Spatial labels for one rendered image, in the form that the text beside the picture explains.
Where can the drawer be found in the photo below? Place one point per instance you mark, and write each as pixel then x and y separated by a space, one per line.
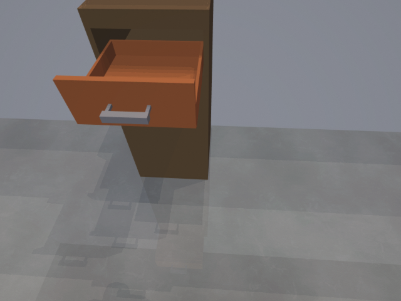
pixel 132 74

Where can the handle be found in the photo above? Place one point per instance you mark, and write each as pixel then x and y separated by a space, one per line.
pixel 117 117

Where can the cabinet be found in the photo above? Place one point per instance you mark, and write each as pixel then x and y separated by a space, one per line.
pixel 160 151

